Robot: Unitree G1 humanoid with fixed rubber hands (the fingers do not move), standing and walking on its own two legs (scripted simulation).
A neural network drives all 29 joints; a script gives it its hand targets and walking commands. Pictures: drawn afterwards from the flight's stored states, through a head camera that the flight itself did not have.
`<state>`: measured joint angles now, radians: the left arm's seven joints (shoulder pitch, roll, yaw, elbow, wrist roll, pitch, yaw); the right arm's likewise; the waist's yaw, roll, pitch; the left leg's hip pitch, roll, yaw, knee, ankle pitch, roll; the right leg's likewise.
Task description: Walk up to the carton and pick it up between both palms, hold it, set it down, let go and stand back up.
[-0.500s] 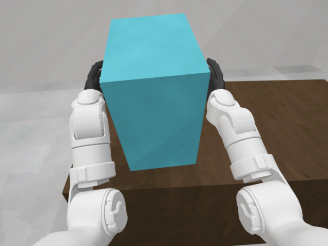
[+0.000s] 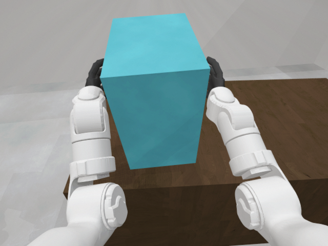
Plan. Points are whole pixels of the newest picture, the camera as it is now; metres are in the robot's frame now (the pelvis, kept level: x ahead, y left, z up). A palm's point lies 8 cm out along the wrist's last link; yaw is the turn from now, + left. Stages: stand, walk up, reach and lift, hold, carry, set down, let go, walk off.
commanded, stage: hold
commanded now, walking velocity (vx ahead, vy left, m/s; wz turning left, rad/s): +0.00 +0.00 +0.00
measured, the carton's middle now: (156, 94) +0.42 +0.00 +0.20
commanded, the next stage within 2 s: none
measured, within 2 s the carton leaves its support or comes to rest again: neither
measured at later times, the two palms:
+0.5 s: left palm (91, 91) +0.37 +0.15 +0.25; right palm (212, 87) +0.37 -0.12 +0.25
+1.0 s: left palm (86, 93) +0.36 +0.16 +0.25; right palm (209, 89) +0.36 -0.11 +0.25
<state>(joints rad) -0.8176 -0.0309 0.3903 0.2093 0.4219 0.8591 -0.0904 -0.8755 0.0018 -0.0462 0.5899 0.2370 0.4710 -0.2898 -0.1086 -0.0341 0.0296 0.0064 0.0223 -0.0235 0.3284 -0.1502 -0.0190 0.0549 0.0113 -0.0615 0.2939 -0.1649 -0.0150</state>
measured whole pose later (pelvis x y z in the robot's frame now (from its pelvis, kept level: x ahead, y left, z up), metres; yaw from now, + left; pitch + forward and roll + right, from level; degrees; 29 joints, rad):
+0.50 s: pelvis +0.00 +0.00 +0.00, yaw +0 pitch -10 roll -1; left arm -0.82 -0.02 0.38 0.20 0.42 0.86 -0.08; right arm -0.89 0.01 -0.06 0.59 0.23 0.46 -0.28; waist -0.10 -0.05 0.02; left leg 0.00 0.02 -0.02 0.33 -0.15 -0.02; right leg 0.05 0.01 -0.06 0.29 -0.16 -0.01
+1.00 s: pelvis +0.00 +0.00 +0.00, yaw +1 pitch -11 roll -1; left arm -0.79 -0.02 0.36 0.13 0.40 0.89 -0.08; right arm -0.84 0.02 -0.04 0.52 0.26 0.47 -0.30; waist -0.10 -0.05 0.03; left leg 0.00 0.03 -0.03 0.36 -0.17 -0.02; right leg 0.07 0.01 -0.07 0.30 -0.17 -0.01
